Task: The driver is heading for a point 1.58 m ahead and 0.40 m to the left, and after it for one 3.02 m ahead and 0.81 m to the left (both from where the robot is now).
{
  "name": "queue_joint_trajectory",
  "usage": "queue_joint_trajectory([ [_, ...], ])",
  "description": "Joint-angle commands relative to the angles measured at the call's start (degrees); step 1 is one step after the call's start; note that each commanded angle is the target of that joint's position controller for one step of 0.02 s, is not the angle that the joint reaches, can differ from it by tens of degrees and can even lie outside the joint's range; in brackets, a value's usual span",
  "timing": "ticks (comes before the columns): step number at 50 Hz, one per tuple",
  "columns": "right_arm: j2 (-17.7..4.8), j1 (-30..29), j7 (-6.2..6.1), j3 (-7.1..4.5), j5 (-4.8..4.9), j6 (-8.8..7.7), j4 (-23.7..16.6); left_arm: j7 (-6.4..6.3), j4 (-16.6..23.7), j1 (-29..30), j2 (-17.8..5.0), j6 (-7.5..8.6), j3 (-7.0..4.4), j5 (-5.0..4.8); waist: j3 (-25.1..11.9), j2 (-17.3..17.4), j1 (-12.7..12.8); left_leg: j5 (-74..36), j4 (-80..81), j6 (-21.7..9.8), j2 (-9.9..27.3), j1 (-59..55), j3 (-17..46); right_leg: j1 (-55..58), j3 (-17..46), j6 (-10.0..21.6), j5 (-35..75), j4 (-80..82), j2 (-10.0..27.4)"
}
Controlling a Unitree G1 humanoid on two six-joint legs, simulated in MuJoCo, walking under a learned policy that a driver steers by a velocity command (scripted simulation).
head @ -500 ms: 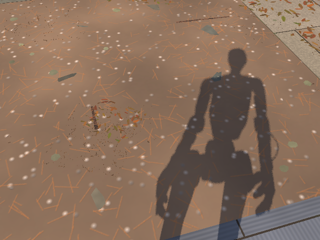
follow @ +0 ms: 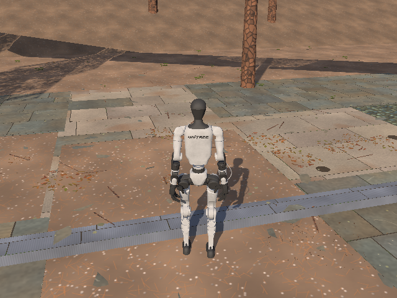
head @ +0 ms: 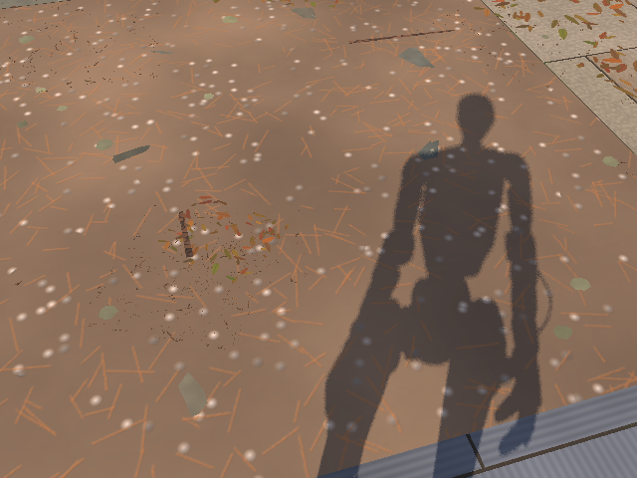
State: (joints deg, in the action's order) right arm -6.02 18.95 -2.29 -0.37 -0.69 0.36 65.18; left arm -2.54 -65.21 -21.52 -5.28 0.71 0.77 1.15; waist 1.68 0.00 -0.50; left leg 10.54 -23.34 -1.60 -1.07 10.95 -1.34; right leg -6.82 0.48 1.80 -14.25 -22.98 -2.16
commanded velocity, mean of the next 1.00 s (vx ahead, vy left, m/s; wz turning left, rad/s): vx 0.13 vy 0.00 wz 0.00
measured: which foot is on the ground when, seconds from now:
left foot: down 0.00-0.76, up 0.78-1.00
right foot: down 0.00-1.00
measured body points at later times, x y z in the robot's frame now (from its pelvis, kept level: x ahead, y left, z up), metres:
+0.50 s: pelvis +0.03 -0.01 +0.00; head +0.04 +0.00 +0.45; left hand +0.00 +0.19 -0.16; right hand +0.00 -0.21 -0.16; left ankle +0.02 +0.10 -0.74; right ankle -0.02 -0.10 -0.74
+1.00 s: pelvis +0.11 +0.04 -0.01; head +0.13 +0.07 +0.44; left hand -0.05 +0.25 -0.16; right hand +0.23 -0.20 -0.13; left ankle +0.12 +0.16 -0.55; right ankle -0.02 -0.10 -0.74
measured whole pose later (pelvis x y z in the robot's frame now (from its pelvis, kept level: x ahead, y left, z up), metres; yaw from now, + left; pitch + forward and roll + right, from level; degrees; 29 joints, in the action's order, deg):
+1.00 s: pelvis +0.11 +0.04 -0.01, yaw +0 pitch +3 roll -2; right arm -9.2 10.0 -1.1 -2.2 -1.2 -2.1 51.7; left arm -2.5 -66.5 -33.7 -10.3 4.5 -2.6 3.4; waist -0.7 -2.7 3.6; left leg 45.8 -99.0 -6.3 2.0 50.5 1.4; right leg -0.5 1.7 1.4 -22.9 -20.4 -1.1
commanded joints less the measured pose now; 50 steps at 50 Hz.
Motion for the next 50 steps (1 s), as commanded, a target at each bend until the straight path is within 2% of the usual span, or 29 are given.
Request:
queue_joint_trajectory([
  [1,-3.5,4.4,-0.15,-0.36,0.02,-0.21,0.08,-0.11,-0.02,-5.4,-3.24,0.2,-0.37,-0.03,4.69,-0.17,0.0,-0.18,4.43,-1.14,6.41,-0.39,6.35,-5.82,5.32,1.03,4.34,5.11,6.45],
  [5,-3.32,4.61,-0.2,-0.22,0.05,-0.25,0.51,-0.11,-0.1,-5.6,-3.09,0.27,-0.29,-0.05,4.63,-0.13,0.02,-0.81,4.21,-1.08,6.48,-0.44,6.23,-5.71,5.34,1.13,4.85,5.07,6.49],
  [6,-3.25,4.8,-0.23,-0.19,-0.01,-0.19,0.62,-0.12,-0.14,-5.89,-2.92,0.25,-0.23,0.02,3.69,-0.01,0.05,2.67,4.47,-1.18,6.08,-0.81,6.14,-5.6,5.25,1.35,1.21,5.47,6.07],
  [8,-4.81,4.52,-0.24,-0.84,-0.15,0.12,0.08,-0.1,0.33,-5.94,-4.65,-0.04,-0.97,0.09,4.85,-0.3,0.18,13.31,2.76,-2.11,4.32,1.18,5.41,-7.7,5.35,2.65,-10.39,4.86,4.7],
  [9,-5.29,4.29,-0.14,-1.17,-0.16,0.31,-0.53,-0.02,0.81,-5.92,-5.52,-0.29,-1.44,0.04,5.76,-0.94,0.26,21.31,0.78,-3.12,3.07,3.29,4.76,-9.45,5.81,3.9,-19.37,4.14,4.11],
  [10,-4.49,3.7,-0.07,-0.98,-0.25,0.34,-1.09,0.0,1.19,-5.8,-4.95,-0.35,-1.38,0.03,8.53,-0.92,0.32,20.97,0.3,-3.32,3.2,5.84,4.99,-11.63,6.8,4.26,-20.49,4.97,4.78],
  [12,-1.34,4.12,-0.04,-0.06,-0.14,-0.21,-1.19,-0.11,1.6,-4.75,-3.01,0.21,-0.79,0.04,9.54,-2.1,-0.23,9.49,0.11,-2.56,3.52,4.6,4.75,-12.82,8.26,3.76,-11.98,6.52,6.43],
  [13,-1.12,5.25,-0.1,0.14,-0.2,-0.59,-0.89,-0.08,1.74,-4.08,-2.62,0.62,-0.55,0.15,8.47,-2.73,-0.73,4.38,0.94,-2.24,4.32,1.79,5.15,-13.03,8.09,3.36,-6.15,6.13,6.74],
  [14,-2.31,5.53,-0.17,0.01,-0.29,-0.96,-0.55,0.0,1.59,-4.8,-1.95,1.01,-0.37,0.09,7.36,-0.48,-0.35,0.27,1.23,-2.2,5.41,0.82,6.02,-10.74,6.2,2.87,1.57,4.81,5.77],
  [15,-2.89,5.65,-0.23,-0.05,-0.26,-1.28,-0.36,-0.03,1.27,-5.53,-2.34,1.3,-0.4,0.03,5.85,0.57,-0.04,-4.32,1.22,-2.08,5.98,0.44,6.32,-7.11,5.28,2.53,8.25,3.54,5.72],
  [18,-3.62,5.98,-0.69,-0.02,0.32,-1.67,-0.18,-0.37,1.38,-6.09,-4.07,1.41,-0.57,-0.46,1.88,0.33,0.29,-13.86,0.63,-1.93,6.36,-2.72,5.62,-1.8,4.84,1.99,18.01,2.18,6.57],
  [20,-3.64,5.92,-0.83,0.01,0.45,-1.55,-0.1,-0.41,1.39,-6.11,-3.95,1.2,-0.5,-0.5,1.22,0.08,0.39,-14.94,0.75,-1.87,6.53,-3.76,5.43,-0.92,4.69,1.85,18.57,2.26,6.78],
  [31,-3.4,4.79,-0.87,-0.04,0.23,-0.78,0.41,-0.53,1.32,-4.72,-3.85,0.64,-0.29,-0.34,2.96,-0.19,0.34,-13.37,2.0,-1.43,6.81,-4.0,5.31,-1.02,4.68,1.44,16.84,3.6,7.15],
  [33,-3.68,4.73,-0.81,-0.24,0.02,-0.58,0.44,-0.5,1.28,-4.74,-4.19,0.53,-0.43,-0.13,2.65,-0.34,0.31,-3.71,1.96,-1.93,5.42,-3.61,4.65,-1.44,4.48,2.24,8.12,4.03,6.09],
  [35,-4.69,4.14,-0.5,-0.98,-0.1,-0.18,-0.26,-0.29,1.56,-4.89,-5.69,0.19,-1.28,-0.01,4.68,-1.31,0.45,13.55,-1.33,-3.59,2.55,-0.04,3.08,-4.15,4.96,4.64,-10.11,3.05,4.52],
  [37,-4.25,2.49,0.08,-1.07,-0.35,-0.13,-2.04,0.02,2.15,-6.11,-6.89,-0.01,-1.92,-0.21,9.63,-3.22,1.36,25.1,-5.4,-4.78,1.14,8.11,2.92,-7.59,10.24,7.35,-27.42,5.3,6.46],
  [38,-3.13,0.95,0.41,-0.8,-0.56,-0.49,-3.3,0.05,1.9,-8.42,-7.52,0.15,-2.21,-0.39,11.46,-5.04,2.5,25.22,-9.44,-4.82,0.17,13.09,1.9,-6.39,15.1,9.15,-32.33,7.58,9.1],
  [39,-1.5,-0.78,0.78,-0.4,-0.99,-1.14,-4.68,0.01,1.14,-11.51,-8.85,0.36,-2.73,-0.38,12.39,-8.36,3.71,21.55,-15.65,-4.42,-0.86,18.39,-0.94,-3.22,22.13,11.72,-35.61,10.96,13.25],
  [40,-1.11,-2.68,1.1,-0.3,-1.57,-1.93,-6.09,-0.03,0.6,-13.22,-9.84,0.53,-3.27,-0.29,13.18,-9.9,4.51,17.38,-21.9,-4.06,0.23,21.85,-3.04,-1.96,28.36,14.67,-35.37,13.94,17.84],
  [42,-3.59,-6.78,1.62,-1.1,-1.36,-3.47,-8.91,0.02,0.57,-14.26,-10.5,1.32,-3.82,0.63,13.82,-8.7,5.74,20.22,-34.95,-3.7,2.8,31.55,-1.82,2.36,32.82,18.18,-25.65,15.44,21.71],
  [44,-5.43,-9.9,1.86,-2.22,-0.65,-4.35,-11.59,-0.08,0.07,-15.71,-11.31,2.58,-4.29,1.22,11.76,-7.92,5.52,25.86,-50.96,-3.08,4.4,42.8,0.72,10.62,30.44,18.67,-10.37,12.58,22.51],
  [46,-4.9,-15.32,1.6,-2.51,0.08,-4.4,-15.4,-0.19,-0.39,-15.9,-11.35,3.83,-4.43,2.25,8.82,-7.17,5.37,33.19,-70.7,-3.36,4.68,55.69,5.07,15.97,26.47,17.62,-0.89,10.05,22.51],
  [48,-2.52,-21.14,1.25,-1.62,-0.08,-4.12,-20.49,-0.2,-0.41,-15.93,-11.06,4.55,-4.34,2.79,7.44,-4.87,5.33,39.71,-86.08,-4.74,5.44,69.1,7.71,18.21,23.01,15.77,-1.1,10.01,23.42],
  [49,-1.66,-24.99,1.13,-0.77,-0.32,-4.12,-23.97,-0.03,0.18,-14.13,-10.87,4.87,-4.16,2.81,8.6,-3.27,4.76,40.81,-86.83,-5.45,6.46,72.81,7.9,15.62,20.7,13.92,-4.42,12.01,23.44],
  [50,-0.52,-29.32,1.2,0.48,-1.12,-3.89,-28.03,-0.01,0.45,-12.08,-10.25,4.89,-3.79,2.08,9.81,-1.6,3.49,39.78,-79.89,-6.29,7.94,70.99,6.88,9.23,17.1,10.79,-8.94,15.09,21.03],
])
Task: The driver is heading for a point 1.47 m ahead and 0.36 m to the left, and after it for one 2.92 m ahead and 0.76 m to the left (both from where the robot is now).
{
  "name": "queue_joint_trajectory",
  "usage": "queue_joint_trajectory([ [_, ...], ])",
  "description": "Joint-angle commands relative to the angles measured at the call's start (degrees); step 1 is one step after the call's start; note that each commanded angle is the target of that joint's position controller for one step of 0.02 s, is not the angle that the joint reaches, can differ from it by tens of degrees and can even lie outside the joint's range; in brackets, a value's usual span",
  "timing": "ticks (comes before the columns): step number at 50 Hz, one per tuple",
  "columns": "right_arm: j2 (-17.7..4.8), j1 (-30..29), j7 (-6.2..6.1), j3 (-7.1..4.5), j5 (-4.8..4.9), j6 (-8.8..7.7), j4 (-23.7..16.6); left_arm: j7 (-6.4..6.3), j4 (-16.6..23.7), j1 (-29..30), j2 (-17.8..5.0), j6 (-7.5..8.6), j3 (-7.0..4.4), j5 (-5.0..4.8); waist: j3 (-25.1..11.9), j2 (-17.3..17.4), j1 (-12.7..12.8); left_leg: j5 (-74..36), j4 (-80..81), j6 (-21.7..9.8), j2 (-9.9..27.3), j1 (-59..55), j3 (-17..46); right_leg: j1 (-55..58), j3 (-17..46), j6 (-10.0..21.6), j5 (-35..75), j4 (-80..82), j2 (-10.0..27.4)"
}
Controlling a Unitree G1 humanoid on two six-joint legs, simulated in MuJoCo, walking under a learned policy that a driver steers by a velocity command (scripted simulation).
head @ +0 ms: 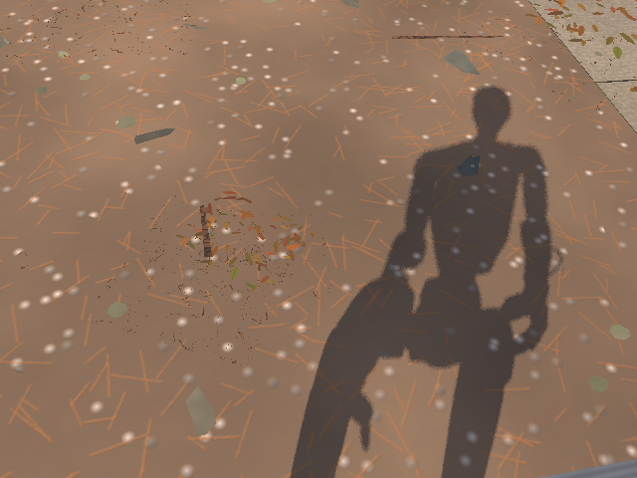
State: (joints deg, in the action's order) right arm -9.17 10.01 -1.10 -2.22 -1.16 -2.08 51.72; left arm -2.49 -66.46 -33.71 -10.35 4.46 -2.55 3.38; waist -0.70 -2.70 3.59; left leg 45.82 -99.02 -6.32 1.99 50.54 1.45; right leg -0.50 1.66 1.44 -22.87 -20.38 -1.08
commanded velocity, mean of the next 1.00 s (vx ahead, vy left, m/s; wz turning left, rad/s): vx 0.48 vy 0.00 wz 0.00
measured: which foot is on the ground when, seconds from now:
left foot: up 0.00-0.10, down 0.12-0.70, up 0.72-1.00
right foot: down 0.00-0.14, up 0.16-0.68, down 0.70-1.00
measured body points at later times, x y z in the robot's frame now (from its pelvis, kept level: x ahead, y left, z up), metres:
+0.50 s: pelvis +0.27 +0.12 +0.12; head +0.29 +0.13 +0.56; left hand +0.44 +0.33 +0.00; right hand +0.21 -0.10 -0.03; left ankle +0.21 +0.19 -0.63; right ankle +0.42 -0.01 -0.54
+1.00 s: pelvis +0.58 +0.09 +0.12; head +0.60 +0.08 +0.57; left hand +0.55 +0.34 -0.02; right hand +0.71 -0.15 -0.01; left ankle +0.67 +0.25 -0.56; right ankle +0.53 +0.03 -0.63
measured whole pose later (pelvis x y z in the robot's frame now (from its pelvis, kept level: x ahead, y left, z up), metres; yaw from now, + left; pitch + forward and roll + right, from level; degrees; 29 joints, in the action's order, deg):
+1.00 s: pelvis +0.58 +0.09 +0.12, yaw +1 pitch +1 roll -1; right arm -12.7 9.9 1.9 -3.2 -2.1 -2.7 47.7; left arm 0.7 -55.7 -24.1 -10.5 6.0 -3.0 0.6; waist 1.0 2.5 1.6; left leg 7.8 -54.1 -1.9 6.5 36.8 -0.6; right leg -3.0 -5.2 5.2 -11.4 -13.1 -4.9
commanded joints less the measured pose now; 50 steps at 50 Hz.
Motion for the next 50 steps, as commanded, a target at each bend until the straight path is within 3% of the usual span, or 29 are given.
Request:
queue_joint_trajectory([
  [1,2.56,-22.61,0.48,3.05,-0.77,-1.16,-17.3,-0.43,2.21,1.98,-5.81,1.2,-0.3,-0.26,13.19,1.81,-1.45,1.69,4.68,-1.46,6.04,27.68,1.66,-2.47,12.75,9.48,-3.43,16.81,18.36],
  [2,3.24,-18.52,1.94,4.07,-0.67,-0.53,-17.56,-0.89,4.09,6.13,-6.29,0.62,-0.27,-1.31,11.36,4.39,-4.67,-8.62,22.93,-1.46,6.81,7.24,-1.75,-15.92,6.99,8.58,-1.31,22.43,15.21],
  [3,3.05,-9.92,3.19,3.85,-0.41,-0.04,-15.03,-0.68,6.42,11.48,-7.38,0.48,-0.32,-2.79,7.08,4.27,-7.82,-24.63,33.12,-1.28,4.75,-19.93,-3.89,-30.06,3.21,8.36,4.82,24.76,12.63],
  [4,-0.72,2.79,3.15,1.6,0.51,0.78,-9.96,0.52,7.02,11.16,-12.98,0.98,-1.23,-3.7,0.45,1.27,-11.03,-27.69,29.44,-0.81,-2.05,-37.8,-11.48,-32.66,0.45,10.26,30.48,18.35,11.99],
  [5,-3.98,15.87,2.05,-0.37,1.01,1.5,-5.11,1.44,6.25,9.55,-15.86,1.41,-1.81,-4.02,-7.48,1.83,-16.72,-25.48,32.67,-0.93,-5.22,-48.27,-12.0,-26.05,-4.59,8.67,56.01,2.06,10.18],
  [6,-8.07,26.27,0.99,-2.38,0.73,2.13,-2.29,2.38,5.16,8.03,-17.77,1.78,-2.53,-4.34,-14.54,-0.07,-22.17,-21.04,39.81,-0.41,-7.5,-54.66,-9.18,-20.95,-3.36,6.29,63.11,-16.66,8.76],
  [7,-16.78,26.83,-0.06,-3.95,-1.78,1.58,-1.54,4.35,6.45,7.82,-9.3,2.13,-1.09,-4.33,-14.03,13.87,-19.48,-6.13,61.91,-2.76,4.43,-52.75,17.97,-27.96,-0.17,1.95,24.54,-42.14,0.02],
  [8,-21.64,24.51,-0.45,-4.77,-0.92,1.54,-0.55,5.56,9.56,3.91,-1.75,2.88,-0.34,-3.15,-18.25,25.84,-13.32,-0.65,86.56,-3.43,16.35,-49.72,54.14,-34.05,9.6,1.98,2.86,-62.51,-7.32],
  [9,-19.55,12.81,0.25,-4.03,-0.49,0.64,-2.68,5.93,10.78,2.8,-0.36,2.68,-0.35,-1.94,-11.41,17.69,-5.58,7.13,88.7,-3.77,18.79,-42.18,58.9,-38.19,12.88,3.24,7.19,-72.24,-4.53],
  [10,-14.51,4.79,1.05,-3.14,-0.09,-0.09,-2.84,5.52,12.56,5.9,-1.19,1.93,-0.42,-1.19,-3.35,10.14,-1.86,10.43,84.75,-3.57,17.23,-33.1,50.41,-40.91,5.46,3.85,11.08,-72.7,0.02],
  [12,-5.38,2.49,2.15,-1.22,-0.91,-1.76,0.43,4.23,15.28,9.58,0.51,0.38,0.15,-0.04,1.78,8.1,0.43,-3.13,77.76,-2.21,12.37,-21.3,30.59,-40.49,2.68,5.26,13.77,-71.23,4.22],
  [13,-2.73,3.05,2.57,-0.64,-1.19,-2.65,1.99,3.89,16.18,10.45,0.16,-0.76,0.25,-0.44,2.04,8.59,0.87,-9.16,77.7,-1.64,10.19,-19.22,22.77,-39.61,3.17,6.12,13.51,-70.78,4.91],
  [14,-1.78,4.83,2.83,-0.4,-1.34,-3.42,3.5,3.65,17.61,11.91,-0.19,-1.38,0.35,-1.07,1.83,9.7,0.68,-14.92,78.17,-2.49,10.08,-19.85,20.34,-41.58,2.61,6.69,12.55,-73.17,4.24],
  [17,-4.06,7.87,2.15,-1.07,-0.24,-3.85,4.69,3.53,21.55,17.32,-2.3,-1.84,0.53,-0.88,2.69,5.66,1.14,-25.18,84.33,-3.06,8.86,-25.1,13.22,-45.72,2.42,5.36,15.9,-61.42,5.63],
  [18,-3.88,9.34,1.75,-0.95,0.09,-3.96,4.46,3.81,21.27,18.05,-3.69,-1.82,0.07,-0.77,2.56,4.27,0.06,-30.52,86.36,-3.23,7.86,-27.28,10.42,-44.73,0.16,4.56,18.89,-57.06,5.57],
  [21,-4.44,14.02,0.95,-0.8,0.72,-4.88,4.15,4.77,23.17,25.21,-3.62,-1.25,-0.12,-1.27,1.9,3.89,-2.28,-41.84,89.91,-5.18,7.64,-36.46,5.9,-45.53,-3.1,2.37,23.33,-44.49,5.89],
  [26,-5.83,20.63,0.52,-1.29,0.58,-5.13,3.73,5.31,25.43,35.72,-1.43,-1.62,0.35,-2.38,4.11,6.24,-6.73,-48.08,93.69,-4.53,7.9,-49.82,2.78,-42.92,-6.5,1.02,24.85,-22.26,4.41],
  [29,-6.62,22.41,0.09,-1.57,0.12,-4.66,3.65,5.28,26.59,39.16,-2.05,-1.43,0.08,-2.18,5.78,6.99,-7.9,-54.83,92.16,-4.6,9.87,-57.09,2.19,-41.89,-7.28,2.01,22.46,-14.69,3.67],
  [32,-7.71,22.12,-0.27,-1.68,-0.11,-4.36,3.82,4.71,26.17,36.8,-2.54,-0.73,-0.38,-2.05,4.88,8.05,-6.12,-76.76,84.67,-3.36,10.29,-59.15,-0.12,-32.4,-9.41,4.94,16.22,-9.77,0.18],
  [34,-9.78,21.71,-0.48,-2.11,-0.35,-3.88,4.26,3.7,22.57,25.77,-4.64,-0.04,-1.64,-2.0,-0.62,8.32,-1.39,-90.76,70.84,-2.1,9.44,-59.55,-1.43,-19.48,-10.45,7.29,14.24,-5.97,-3.49],
  [35,-9.74,20.46,-0.49,-1.98,0.12,-3.67,3.57,3.11,19.84,16.64,-6.45,0.63,-2.46,-1.17,-5.86,7.66,2.65,-83.78,60.19,-1.32,7.99,-52.2,-2.58,-5.22,-7.88,9.02,17.02,-4.71,-0.98],
  [36,-6.31,20.34,-0.12,-0.95,1.32,-3.77,0.91,2.38,18.72,8.07,-11.37,0.97,-3.76,0.7,-13.55,1.6,5.02,-62.24,42.74,-0.05,4.54,-35.75,-4.27,12.58,8.25,12.95,10.59,-5.54,12.96],
  [37,-3.35,24.66,0.29,-0.53,2.87,-3.72,-0.05,2.84,18.01,6.75,-14.83,0.74,-4.66,0.6,-18.47,-9.8,2.34,-16.35,23.33,1.81,-6.37,-17.95,-3.88,22.54,35.55,20.86,15.37,0.22,27.4],
  [38,-8.27,18.95,0.02,-1.96,1.53,-3.68,-0.72,3.14,18.07,10.35,-11.98,0.3,-4.1,-1.51,-14.02,-0.87,1.21,-20.89,20.71,0.83,-3.01,-14.3,2.85,16.77,33.35,18.65,14.91,2.57,23.59],
  [39,-7.88,13.89,0.35,-1.79,1.18,-4.17,-2.26,3.32,18.45,15.13,-9.05,0.61,-3.15,-2.18,-6.42,0.78,-0.18,-26.32,23.26,0.77,-0.68,-13.6,2.91,8.24,23.73,16.65,18.44,4.13,21.46],
  [40,-7.51,12.02,0.66,-1.72,1.03,-4.22,-2.5,3.52,18.61,17.6,-6.56,0.98,-2.42,-1.96,-3.21,2.85,-1.56,-28.95,26.33,0.76,0.94,-15.36,2.48,2.28,18.03,14.54,22.45,6.09,18.67],
  [42,-6.08,12.93,1.53,-1.58,-0.47,-2.62,-2.25,3.11,17.22,17.5,-3.82,1.54,-1.35,-2.26,-0.59,1.23,-4.38,-29.97,30.41,1.81,2.55,-18.64,1.45,-4.35,10.67,11.73,26.36,8.7,14.5],
  [46,-4.56,8.6,2.97,-1.34,-1.31,-0.89,-4.0,2.84,14.61,12.59,-6.12,2.68,-1.55,-3.0,2.84,-0.05,-5.16,-33.72,36.5,4.01,4.04,-14.4,-1.53,-6.38,5.09,11.69,30.93,12.35,12.51],
  [50,-4.17,-2.61,3.47,-0.54,-0.74,-0.76,-7.68,3.23,13.69,10.25,-6.28,2.49,-1.29,-2.94,5.58,-0.56,-3.22,-43.15,52.11,5.17,4.09,-14.37,-4.68,-7.51,-0.07,10.17,34.54,13.63,9.34],
])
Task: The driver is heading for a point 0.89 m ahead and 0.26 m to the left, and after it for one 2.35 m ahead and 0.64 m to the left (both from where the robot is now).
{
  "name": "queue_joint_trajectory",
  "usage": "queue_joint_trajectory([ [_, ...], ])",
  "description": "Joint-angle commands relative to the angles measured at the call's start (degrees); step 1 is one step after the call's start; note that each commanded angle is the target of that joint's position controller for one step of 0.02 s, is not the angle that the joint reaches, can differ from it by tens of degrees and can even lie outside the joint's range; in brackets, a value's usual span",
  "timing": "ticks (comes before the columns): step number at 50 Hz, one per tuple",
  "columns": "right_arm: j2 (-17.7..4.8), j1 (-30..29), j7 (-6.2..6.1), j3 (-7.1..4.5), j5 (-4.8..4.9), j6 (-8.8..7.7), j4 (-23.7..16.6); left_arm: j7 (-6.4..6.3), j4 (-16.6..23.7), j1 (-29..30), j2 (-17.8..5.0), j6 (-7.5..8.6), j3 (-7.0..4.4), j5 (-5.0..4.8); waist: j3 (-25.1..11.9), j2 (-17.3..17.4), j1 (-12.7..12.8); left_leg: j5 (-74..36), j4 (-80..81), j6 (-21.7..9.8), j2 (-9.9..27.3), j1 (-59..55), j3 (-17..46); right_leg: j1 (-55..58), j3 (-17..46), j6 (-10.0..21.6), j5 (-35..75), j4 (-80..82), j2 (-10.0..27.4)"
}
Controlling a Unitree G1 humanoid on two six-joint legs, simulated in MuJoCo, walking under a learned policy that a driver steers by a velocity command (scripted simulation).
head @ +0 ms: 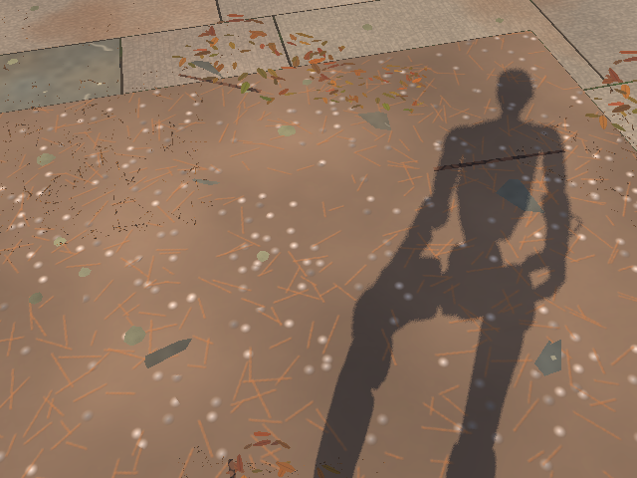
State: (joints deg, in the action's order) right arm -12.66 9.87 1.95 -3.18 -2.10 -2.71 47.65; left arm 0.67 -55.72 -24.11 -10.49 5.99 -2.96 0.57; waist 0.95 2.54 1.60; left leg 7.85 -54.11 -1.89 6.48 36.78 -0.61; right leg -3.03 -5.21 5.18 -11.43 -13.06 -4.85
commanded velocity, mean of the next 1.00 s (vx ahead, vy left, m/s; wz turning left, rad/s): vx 0.50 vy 0.00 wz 0.12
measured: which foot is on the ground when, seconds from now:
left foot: up 0.00-0.20, down 0.22-0.82, up 0.84-1.00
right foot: down 0.00-0.24, up 0.26-0.78, down 0.80-1.00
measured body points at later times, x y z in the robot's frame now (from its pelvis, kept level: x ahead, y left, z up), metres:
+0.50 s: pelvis +0.28 +0.06 +0.00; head +0.30 +0.08 +0.45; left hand +0.39 +0.31 -0.14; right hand +0.27 -0.19 -0.13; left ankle +0.27 +0.12 -0.75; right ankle +0.35 -0.09 -0.67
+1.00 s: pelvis +0.56 +0.01 +0.00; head +0.58 +0.00 +0.45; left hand +0.59 +0.28 -0.13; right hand +0.63 -0.24 -0.15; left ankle +0.51 +0.15 -0.66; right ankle +0.58 -0.05 -0.75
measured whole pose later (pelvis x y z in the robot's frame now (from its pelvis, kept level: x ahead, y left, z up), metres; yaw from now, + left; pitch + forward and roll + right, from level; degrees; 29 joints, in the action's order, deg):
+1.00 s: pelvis +0.56 +0.01 +0.00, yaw +9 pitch +0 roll +0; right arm -14.0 17.2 1.0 -4.2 -1.4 -1.8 53.4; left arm -0.3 -52.7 -14.3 -11.9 5.5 -3.2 1.1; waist 2.3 2.4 -0.8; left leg 15.4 -64.8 -4.9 3.0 28.5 0.4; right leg -10.9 -10.2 4.2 -10.6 -21.0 -0.9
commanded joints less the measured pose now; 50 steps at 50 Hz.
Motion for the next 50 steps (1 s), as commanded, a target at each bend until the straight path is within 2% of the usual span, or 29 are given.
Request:
queue_joint_trajectory([
  [1,-0.41,-4.78,0.42,0.69,0.44,-0.2,-4.3,0.07,2.62,-0.41,-6.52,1.01,-0.91,-0.21,4.01,-6.12,-0.54,-7.11,10.86,0.63,-0.94,-1.85,-3.32,-4.44,6.3,6.07,24.03,6.41,13.14],
  [4,-1.17,-9.31,0.12,0.8,0.84,-0.33,-5.79,-0.29,1.47,-3.34,-7.58,0.91,-0.99,-0.12,4.27,-6.37,0.9,-9.45,17.48,-0.49,-2.18,-3.15,-4.28,0.61,6.23,5.53,25.13,5.91,14.84],
  [7,-2.53,-10.27,-0.28,0.25,0.65,-0.66,-6.63,-1.01,0.44,-3.84,-8.42,0.42,-1.08,0.31,4.59,-6.27,0.13,-5.3,21.05,-2.66,-3.36,-3.82,-3.96,6.97,6.28,4.97,31.08,2.39,17.33],
  [9,-3.81,-4.77,-0.98,-0.54,0.38,-0.97,-5.07,-1.46,0.25,-2.36,-9.64,0.01,-1.35,0.62,1.62,-7.11,-2.78,-0.48,23.01,-4.56,-6.34,-11.32,-4.92,8.89,5.27,3.72,44.33,-5.64,17.38],
  [10,-4.61,2.98,-1.42,-1.18,0.08,-1.35,-2.45,-1.53,0.21,-1.42,-10.05,-0.44,-1.43,0.68,-2.28,-6.07,-6.28,-0.83,26.17,-5.72,-8.23,-19.85,-5.85,8.11,3.81,2.82,47.03,-15.02,15.85],
  [11,-7.06,12.66,-1.95,-2.17,-0.93,-1.91,0.56,-1.52,0.67,-1.54,-9.21,-0.68,-1.11,0.59,-8.18,-4.18,-9.57,-0.82,26.26,-7.59,-5.23,-33.72,-2.61,0.53,2.38,1.94,38.02,-27.75,13.45],
  [12,-12.91,19.68,-2.37,-3.56,-2.3,-2.28,1.27,-1.14,2.73,-4.86,-4.75,-0.86,-0.02,-1.13,-16.14,5.58,-9.75,5.62,28.21,-12.11,10.63,-49.47,18.48,-16.0,-0.92,-0.05,13.13,-48.47,6.95],
  [13,-14.11,18.53,-1.62,-3.97,-0.51,-1.51,1.61,-0.79,2.35,-8.61,-4.9,-0.8,-0.49,-1.44,-20.45,12.9,-7.2,5.56,37.65,-17.0,18.08,-53.83,41.22,-27.69,4.73,-0.48,-18.16,-62.04,-0.39],
  [14,-11.25,11.93,-1.35,-3.33,0.78,-1.09,0.59,-0.89,2.86,-3.94,-7.44,-1.17,-1.15,-0.37,-12.14,4.55,-4.85,10.02,38.6,-15.3,15.68,-46.85,34.19,-32.14,8.62,0.1,-13.61,-64.54,4.08],
  [15,-7.12,7.82,-1.2,-2.13,1.1,-1.35,0.08,-0.56,3.95,1.02,-7.05,-0.93,-0.94,0.1,-5.25,-0.32,-4.33,8.67,40.21,-13.84,13.45,-38.36,26.21,-32.52,8.3,0.11,-9.13,-61.83,6.23],
  [16,-5.02,5.82,-1.17,-1.44,0.93,-1.72,0.34,-0.34,4.08,2.45,-5.86,-0.99,-0.76,0.14,-2.03,-1.38,-2.58,5.4,42.42,-11.63,10.52,-32.8,20.42,-30.61,7.92,0.12,-6.4,-57.62,8.35],
  [17,-3.71,5.59,-1.37,-0.97,1.17,-2.13,1.2,-0.07,4.01,2.38,-5.34,-1.68,-0.73,1.1,-0.42,-0.27,-1.13,1.55,43.62,-10.05,8.18,-28.82,16.14,-28.21,7.86,-0.32,-5.4,-54.45,9.63],
  [18,-3.1,6.18,-1.49,-0.74,1.15,-2.52,1.91,0.33,3.24,0.92,-4.39,-2.54,-0.57,1.64,-0.44,0.54,-0.18,-1.34,44.5,-9.41,6.95,-26.77,13.15,-25.8,7.41,-0.8,-4.78,-53.08,9.98],
  [20,-3.83,9.4,-1.53,-0.81,1.45,-3.44,3.55,0.89,3.29,1.56,-3.83,-3.45,-0.55,1.72,-0.46,0.43,0.26,-6.73,45.67,-9.77,6.02,-26.57,10.39,-26.08,6.31,-1.62,-3.06,-51.49,10.12],
  [22,-5.1,11.31,-1.56,-1.02,1.66,-3.75,4.55,1.18,4.53,5.91,-4.05,-3.89,-0.57,1.65,1.21,0.27,-0.04,-6.94,47.55,-9.83,5.38,-27.64,8.19,-30.47,5.48,-2.55,0.79,-48.39,11.16],
  [24,-4.9,13.64,-1.58,-0.82,1.77,-3.58,5.48,1.29,5.98,11.08,-4.51,-4.1,-0.58,1.59,2.77,0.38,-1.13,-8.16,48.5,-9.48,4.64,-29.7,6.74,-34.86,4.64,-3.45,4.8,-44.27,11.87],
  [31,-4.71,20.56,-2.06,-0.2,1.52,-3.39,8.32,1.34,9.64,24.01,-3.22,-3.62,0.47,0.96,4.54,1.1,-4.51,-18.9,47.09,-8.31,3.73,-37.02,2.65,-35.88,1.16,-3.83,12.56,-26.9,9.66],
  [35,-5.56,22.74,-2.76,-0.25,0.93,-2.86,9.81,1.13,11.87,28.53,-4.0,-2.83,0.46,0.86,5.31,1.22,-5.14,-25.94,42.54,-9.87,5.88,-43.37,5.55,-35.89,1.47,-2.54,8.32,-21.88,8.02],
  [37,-6.64,20.66,-3.02,-0.53,0.66,-2.7,9.6,0.88,11.89,26.52,-4.81,-2.11,0.21,0.62,4.4,1.58,-3.27,-32.89,38.72,-9.35,6.27,-43.92,6.16,-30.78,1.43,-1.34,4.22,-19.05,6.47],
  [38,-7.24,19.14,-3.03,-0.69,0.63,-2.7,9.35,0.49,10.79,22.45,-5.54,-1.74,-0.17,0.57,2.5,2.11,-1.33,-39.45,34.72,-8.46,5.68,-42.75,5.89,-24.19,0.92,-0.55,2.23,-17.43,4.73],
  [39,-7.59,17.75,-2.8,-0.77,0.86,-2.64,9.19,-0.06,8.35,14.76,-6.64,-1.22,-0.81,0.73,-1.46,1.28,2.01,-42.31,26.64,-7.46,3.84,-40.74,4.88,-14.09,0.13,0.47,3.34,-14.11,3.09],
  [40,-6.71,16.8,-2.58,-0.5,1.48,-2.73,8.5,-0.79,5.67,4.95,-9.3,-0.48,-1.83,1.83,-7.56,-0.74,5.81,-33.38,14.78,-6.41,1.13,-32.27,3.41,1.29,4.05,2.25,5.05,-13.05,7.21],
  [41,-2.31,18.75,-2.33,0.54,3.05,-2.78,6.0,-1.56,5.53,-3.07,-15.34,-0.14,-3.21,3.58,-16.87,-9.19,6.72,-7.64,-4.34,-4.58,-4.8,-17.33,0.11,17.48,23.58,5.65,-1.91,-11.33,24.18],
  [42,-2.06,23.28,-2.52,0.03,3.81,-2.29,6.19,-1.0,5.52,-1.1,-16.77,-1.18,-3.73,2.43,-21.15,-17.31,3.54,21.89,-17.34,-4.09,-11.28,-5.16,1.31,21.66,43.43,10.34,-3.16,-3.6,32.19],
  [43,-5.85,19.35,-2.8,-0.98,2.33,-1.52,6.36,-0.75,7.07,5.44,-12.05,-1.77,-2.73,1.36,-12.26,-8.16,1.42,17.42,-20.17,-4.61,-6.44,-1.86,4.46,13.4,36.4,8.49,-8.12,-2.46,29.45],
  [44,-4.87,15.22,-2.34,-0.96,1.91,-1.43,5.71,-0.61,7.62,9.8,-7.85,-1.51,-1.59,0.88,-4.8,-4.59,0.69,12.9,-18.11,-4.4,-4.41,-1.91,4.38,4.63,27.74,6.89,-7.22,-0.24,26.69],
  [45,-3.12,14.04,-2.0,-0.83,1.78,-1.13,5.51,-0.59,7.33,11.46,-6.04,-1.15,-1.09,0.98,-1.09,-4.42,-0.72,10.27,-15.29,-4.18,-2.69,-3.72,4.13,-1.17,21.14,4.68,-3.69,2.05,23.92],
  [47,-2.02,14.43,-1.05,-1.01,0.36,0.45,5.5,-1.15,5.87,10.45,-4.69,-0.37,-0.67,0.68,0.92,-6.95,-2.74,8.29,-12.93,-3.26,-1.32,-6.47,3.53,-6.24,12.73,2.44,2.41,3.73,20.72],
  [50,-1.08,11.27,-0.14,-1.07,0.3,1.76,3.92,-1.21,4.43,7.06,-5.67,0.97,-0.97,0.07,1.31,-6.66,-3.41,4.09,-12.06,-2.55,-0.79,-2.98,2.5,-5.65,6.47,2.41,10.21,4.88,20.15],
])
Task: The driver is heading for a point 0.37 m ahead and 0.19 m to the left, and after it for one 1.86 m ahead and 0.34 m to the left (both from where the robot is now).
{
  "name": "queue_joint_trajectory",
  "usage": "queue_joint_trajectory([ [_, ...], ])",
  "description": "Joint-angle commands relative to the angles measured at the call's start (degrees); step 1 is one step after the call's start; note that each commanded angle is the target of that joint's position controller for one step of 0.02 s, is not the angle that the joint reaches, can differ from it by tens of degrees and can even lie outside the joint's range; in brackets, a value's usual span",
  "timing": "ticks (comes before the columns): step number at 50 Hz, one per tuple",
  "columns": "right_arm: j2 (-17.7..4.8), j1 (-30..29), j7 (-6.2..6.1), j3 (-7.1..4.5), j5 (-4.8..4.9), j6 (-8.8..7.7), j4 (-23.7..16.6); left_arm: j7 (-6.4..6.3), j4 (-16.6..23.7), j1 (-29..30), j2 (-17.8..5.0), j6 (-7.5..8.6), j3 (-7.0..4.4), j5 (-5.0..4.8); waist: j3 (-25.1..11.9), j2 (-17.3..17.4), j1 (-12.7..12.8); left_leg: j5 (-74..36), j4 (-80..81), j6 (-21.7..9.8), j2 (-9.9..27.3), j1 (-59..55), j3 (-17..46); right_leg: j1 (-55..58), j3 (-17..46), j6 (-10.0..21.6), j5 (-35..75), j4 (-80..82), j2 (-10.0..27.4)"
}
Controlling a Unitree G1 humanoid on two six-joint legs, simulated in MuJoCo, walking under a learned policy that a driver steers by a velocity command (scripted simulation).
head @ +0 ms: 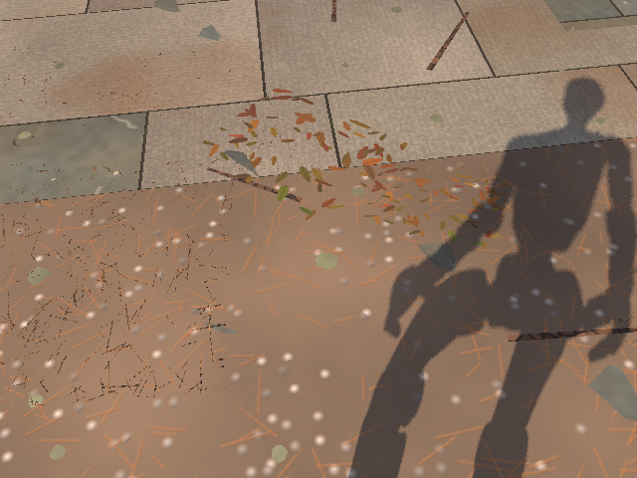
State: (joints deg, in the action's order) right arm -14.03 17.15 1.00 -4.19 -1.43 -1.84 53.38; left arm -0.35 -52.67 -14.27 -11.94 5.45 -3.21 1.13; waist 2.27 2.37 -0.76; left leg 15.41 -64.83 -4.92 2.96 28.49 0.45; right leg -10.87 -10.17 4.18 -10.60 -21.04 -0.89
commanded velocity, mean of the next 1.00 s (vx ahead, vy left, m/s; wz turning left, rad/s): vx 0.50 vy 0.00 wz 0.47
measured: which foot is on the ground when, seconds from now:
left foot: up 0.00-0.34, down 0.36-0.90, up 0.92-1.00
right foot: down 0.00-0.34, up 0.36-0.88, down 0.90-1.00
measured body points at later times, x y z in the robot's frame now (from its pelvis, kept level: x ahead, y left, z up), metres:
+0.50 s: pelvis +0.25 +0.07 -0.01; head +0.29 +0.09 +0.44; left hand +0.26 +0.34 -0.14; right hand +0.42 -0.17 -0.14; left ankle +0.28 +0.11 -0.74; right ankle +0.22 -0.09 -0.65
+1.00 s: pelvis +0.55 +0.13 -0.02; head +0.57 +0.13 +0.43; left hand +0.57 +0.43 -0.12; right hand +0.67 -0.11 -0.15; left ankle +0.34 +0.14 -0.65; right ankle +0.65 +0.09 -0.74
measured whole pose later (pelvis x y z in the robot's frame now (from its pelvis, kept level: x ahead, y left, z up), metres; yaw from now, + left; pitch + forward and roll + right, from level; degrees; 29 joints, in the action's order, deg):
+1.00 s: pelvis +0.55 +0.13 -0.02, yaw +29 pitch +0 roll +0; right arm -15.3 22.4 -0.2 -2.9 -0.9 -3.6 51.9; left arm 0.7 -44.5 -8.3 -14.4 3.6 -2.3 1.7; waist 2.9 1.1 -2.6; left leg 23.1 -62.5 -5.4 -6.4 11.8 5.3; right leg -21.8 -3.6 4.0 -9.8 -30.9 -2.2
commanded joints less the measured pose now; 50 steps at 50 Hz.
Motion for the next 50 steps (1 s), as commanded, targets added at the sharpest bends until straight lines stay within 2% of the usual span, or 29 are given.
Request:
queue_joint_trajectory([
  [1,0.21,1.92,1.02,-0.07,-0.38,1.1,-2.55,-0.2,1.1,-3.62,-4.56,1.67,-0.8,-0.43,0.4,-6.35,-0.88,-5.47,-0.51,0.73,3.05,7.36,1.16,2.8,9.63,3.42,10.72,13.15,16.01],
  [6,0.32,-9.08,2.07,0.62,-0.21,1.0,-6.62,-0.3,-0.24,-6.82,-4.79,1.63,-0.59,-0.12,2.94,-6.18,0.63,-15.1,13.55,1.62,2.6,10.41,-1.86,4.97,1.66,2.98,17.64,13.04,14.11],
  [9,0.59,-15.14,2.67,1.28,-0.39,0.91,-8.94,-0.75,-1.09,-9.52,-6.31,1.44,-0.84,-0.13,3.78,-6.26,2.26,-16.62,22.26,0.61,1.74,8.41,-5.5,8.41,-1.17,2.7,21.51,12.6,15.35],
  [11,0.08,-17.48,2.88,1.31,-0.59,0.85,-10.14,-1.09,-1.85,-11.32,-7.06,0.92,-1.01,-0.04,4.16,-6.18,2.81,-14.04,25.54,-0.66,0.97,8.03,-7.09,12.6,-2.59,2.67,25.38,11.01,16.45],
  [12,-0.25,-17.85,2.89,1.21,-0.71,0.84,-10.51,-1.27,-2.1,-11.69,-7.4,0.55,-1.08,0.03,4.02,-6.32,2.64,-11.91,26.82,-1.49,0.18,7.25,-7.83,14.55,-3.42,2.59,29.36,9.38,16.85],
  [14,-1.18,-16.11,2.56,0.74,-0.83,0.95,-10.38,-1.63,-2.17,-11.26,-8.82,-0.17,-1.4,0.18,2.05,-7.67,1.23,-6.22,28.19,-3.61,-3.01,2.69,-9.92,17.45,-5.26,2.18,45.2,3.14,17.23],
  [16,-2.95,-8.48,1.98,-0.28,-0.85,0.74,-8.46,-1.71,-1.93,-10.56,-10.75,-1.33,-1.95,0.31,-2.68,-8.62,-2.05,-0.34,29.94,-6.21,-7.1,-5.95,-10.93,18.36,-6.05,2.12,55.11,-10.3,17.43],
  [17,-4.39,-0.92,1.42,-1.2,-1.16,0.17,-6.14,-1.45,-1.38,-9.82,-11.26,-1.88,-2.07,0.08,-6.95,-6.99,-5.45,-1.77,34.52,-7.85,-8.73,-16.18,-9.95,14.21,-6.74,1.19,49.71,-22.3,16.85],
  [18,-9.3,7.06,0.54,-2.94,-1.95,-0.15,-4.15,-1.17,0.34,-9.38,-10.0,-1.94,-1.71,-0.02,-12.43,-1.56,-8.8,3.25,38.04,-10.86,-0.92,-30.24,2.01,1.95,-6.81,-0.76,31.18,-39.44,15.09],
  [19,-15.78,4.5,0.02,-4.27,-1.4,0.07,-5.39,0.26,4.8,-11.03,-3.07,-1.52,-0.46,-0.45,-15.35,11.49,-3.3,1.5,42.56,-19.92,15.72,-46.75,33.46,-25.35,-2.48,-4.52,-22.06,-59.88,2.41],
  [20,-14.94,7.17,-0.29,-4.13,0.07,0.93,-5.61,0.51,6.82,-2.1,-8.29,-0.75,-1.37,-0.1,-15.28,1.15,-7.0,1.59,49.02,-19.63,16.31,-45.65,39.79,-32.15,9.76,-4.32,-18.97,-62.48,1.66],
  [21,-12.95,3.59,-0.78,-3.52,0.44,1.06,-4.96,0.76,8.21,0.97,-7.49,0.08,-1.04,-0.89,-7.22,-0.24,-4.8,-3.03,49.94,-17.47,15.37,-39.0,30.46,-34.51,10.92,-3.63,-12.02,-59.11,5.09],
  [22,-9.95,0.8,-0.82,-2.75,0.83,0.75,-5.14,0.59,7.38,-0.38,-7.36,0.57,-0.91,-0.86,-3.46,-3.41,-2.04,-11.18,50.69,-14.97,12.76,-31.49,24.98,-30.72,10.91,-3.48,-8.26,-53.22,6.98],
  [23,-8.3,-1.72,-0.96,-2.25,1.09,0.25,-5.55,0.42,6.69,-1.27,-7.3,0.02,-1.02,0.0,-1.83,-4.36,0.22,-17.4,51.06,-13.02,9.58,-26.43,20.06,-26.93,11.18,-3.92,-7.39,-49.6,8.06],
  [24,-6.89,-3.09,-1.11,-1.69,1.49,-0.3,-5.92,0.48,6.37,-3.15,-6.95,-1.15,-0.93,1.07,-2.3,-3.55,1.96,-21.12,51.62,-12.21,7.37,-23.28,16.73,-23.21,11.42,-4.7,-7.0,-47.28,8.52],
  [25,-6.61,-2.81,-1.01,-1.42,1.67,-0.97,-5.97,0.68,6.4,-3.61,-6.61,-2.23,-0.94,1.57,-2.89,-3.04,2.53,-23.7,51.82,-12.03,6.24,-21.84,15.39,-21.51,11.34,-5.38,-7.15,-45.65,8.49],
  [28,-8.86,0.65,-0.76,-1.8,1.7,-1.99,-5.31,1.23,8.18,-0.1,-5.73,-3.85,-0.7,1.68,-1.93,-1.95,2.15,-25.36,52.98,-11.43,3.95,-19.95,13.6,-23.56,10.01,-7.01,-3.4,-40.2,8.01],
  [33,-9.26,7.43,-0.76,-1.74,1.52,-1.8,-4.6,1.44,12.51,11.58,-6.57,-4.09,-0.49,1.31,0.23,0.51,-2.11,-24.52,53.18,-8.86,3.14,-24.92,15.81,-30.79,10.15,-7.66,6.32,-28.66,6.77],
  [39,-8.12,12.61,-1.67,-0.8,0.79,-2.1,-3.12,2.41,15.77,20.06,-5.69,-2.91,0.81,0.82,1.34,1.68,-5.38,-32.84,50.94,-7.39,4.23,-32.33,14.97,-29.16,7.99,-4.82,10.99,-16.0,3.85],
  [41,-9.14,11.96,-2.09,-0.81,0.49,-2.29,-2.98,2.42,16.27,19.51,-6.48,-2.39,0.77,0.6,1.69,2.25,-4.27,-36.75,49.86,-6.51,5.74,-33.45,15.36,-24.93,8.1,-2.83,9.3,-12.3,2.85],
  [42,-9.82,10.32,-2.22,-0.86,0.44,-2.45,-3.18,2.23,15.58,16.5,-7.22,-2.16,0.52,0.56,1.22,2.53,-2.38,-41.38,48.17,-5.42,5.9,-32.85,14.66,-20.05,8.0,-1.63,7.31,-10.31,1.88],
  [43,-10.63,9.13,-2.27,-0.97,0.39,-2.65,-3.27,1.78,14.2,11.97,-8.41,-1.93,0.0,0.47,-0.58,3.03,-0.34,-49.64,44.38,-4.45,5.65,-32.61,14.0,-13.79,7.43,-0.54,4.53,-9.52,0.03],
  [44,-11.21,8.4,-2.06,-1.05,0.15,-2.72,-3.09,1.1,11.89,4.65,-9.76,-1.57,-0.68,0.27,-4.23,2.33,2.85,-55.36,36.21,-3.63,4.2,-32.65,12.68,-5.83,6.66,0.65,3.04,-7.68,-1.81],
  [45,-10.8,7.6,-1.76,-0.86,0.32,-2.91,-3.25,0.31,9.69,-4.06,-11.15,-0.99,-1.3,0.66,-9.03,0.61,7.17,-49.35,24.73,-2.77,1.82,-27.25,10.68,6.41,9.2,2.31,4.76,-5.54,1.28],
  [46,-6.42,9.83,-1.39,0.25,1.3,-3.18,-5.19,-0.54,9.15,-12.02,-16.02,-0.72,-2.33,2.1,-17.41,-7.19,8.35,-28.78,6.75,-1.32,-3.04,-15.45,7.61,20.96,26.6,5.93,-2.67,-5.25,15.25],
  [47,-4.26,17.25,-1.25,0.4,2.49,-2.88,-4.32,0.18,7.76,-11.56,-18.94,-1.36,-3.32,2.08,-20.28,-19.49,3.96,14.56,-7.98,0.32,-12.37,-0.58,5.05,27.59,51.64,12.87,-0.52,2.48,25.72],
  [48,-7.88,12.93,-1.56,0.05,0.3,-2.47,-3.79,0.82,8.55,-6.4,-13.41,-1.88,-2.24,0.18,-12.23,-8.66,2.56,10.61,-10.76,-0.59,-7.92,3.66,8.31,19.92,50.19,11.39,-7.97,4.85,22.84],
  [49,-7.62,7.97,-1.11,0.1,0.17,-2.48,-4.62,1.04,9.17,-1.59,-9.7,-1.82,-1.38,-0.3,-5.07,-4.25,1.74,5.62,-8.39,-0.4,-5.63,3.85,7.55,11.6,40.33,10.27,-7.44,6.09,20.56],
  [50,-6.69,5.36,-0.74,0.42,0.13,-2.41,-5.35,1.15,8.99,0.24,-7.87,-1.59,-0.83,0.15,-2.55,-2.96,1.07,3.25,-5.54,-0.35,-3.77,3.11,6.62,7.23,34.31,8.78,-3.05,7.66,17.63],
])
